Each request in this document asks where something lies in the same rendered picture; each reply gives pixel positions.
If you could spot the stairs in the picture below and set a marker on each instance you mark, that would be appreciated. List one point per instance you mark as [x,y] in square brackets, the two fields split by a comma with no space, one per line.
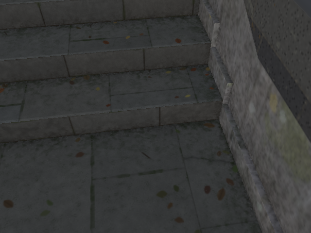
[75,67]

